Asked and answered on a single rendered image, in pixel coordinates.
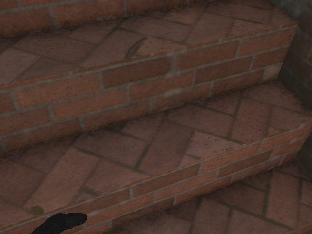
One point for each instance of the robot left hand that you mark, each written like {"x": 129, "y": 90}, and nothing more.
{"x": 60, "y": 222}

